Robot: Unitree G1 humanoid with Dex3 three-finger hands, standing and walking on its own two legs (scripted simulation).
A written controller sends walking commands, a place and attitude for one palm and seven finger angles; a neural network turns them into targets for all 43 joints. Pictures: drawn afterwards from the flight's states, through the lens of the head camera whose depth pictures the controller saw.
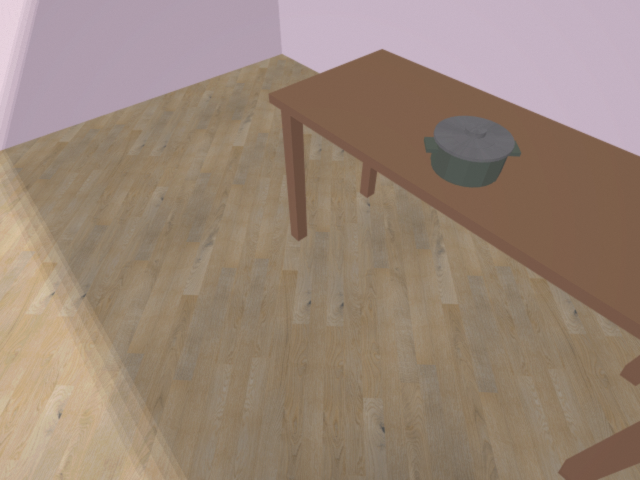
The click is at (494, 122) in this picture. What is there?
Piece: lid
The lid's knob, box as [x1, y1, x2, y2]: [464, 123, 486, 138]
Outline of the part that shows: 466,125 464,131 467,135 474,138 480,138 484,136 486,128 483,125 478,123 469,123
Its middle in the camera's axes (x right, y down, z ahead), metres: +0.36 -0.25 +0.89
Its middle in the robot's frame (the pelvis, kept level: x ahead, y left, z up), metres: +0.85 -0.31 -0.02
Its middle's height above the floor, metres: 0.76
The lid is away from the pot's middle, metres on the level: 0.00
